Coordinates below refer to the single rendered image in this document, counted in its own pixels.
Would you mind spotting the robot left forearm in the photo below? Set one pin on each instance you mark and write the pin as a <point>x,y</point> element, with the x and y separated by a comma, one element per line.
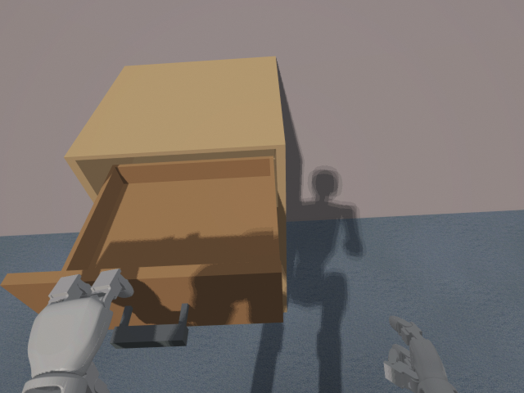
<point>56,383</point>

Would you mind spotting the right robot hand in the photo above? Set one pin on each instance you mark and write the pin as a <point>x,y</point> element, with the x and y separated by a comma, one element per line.
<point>406,368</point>

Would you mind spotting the drawer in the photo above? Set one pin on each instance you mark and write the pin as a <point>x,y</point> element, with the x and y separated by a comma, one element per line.
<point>202,232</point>

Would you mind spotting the left robot hand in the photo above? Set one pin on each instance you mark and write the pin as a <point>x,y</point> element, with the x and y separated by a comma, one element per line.
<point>68,332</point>

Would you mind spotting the cabinet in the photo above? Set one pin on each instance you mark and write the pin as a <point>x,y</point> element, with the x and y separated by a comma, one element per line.
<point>196,110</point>

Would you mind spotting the handle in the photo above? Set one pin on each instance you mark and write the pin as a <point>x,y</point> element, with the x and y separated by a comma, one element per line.
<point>125,336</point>

